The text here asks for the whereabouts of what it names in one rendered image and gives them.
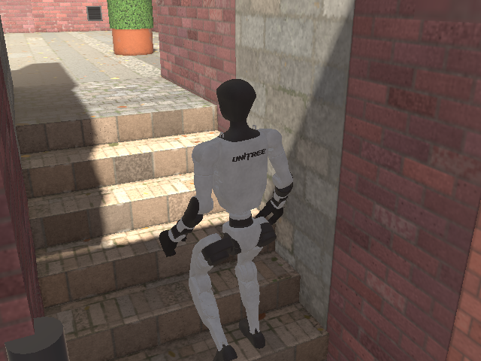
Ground stairs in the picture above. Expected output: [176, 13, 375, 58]
[16, 106, 329, 361]

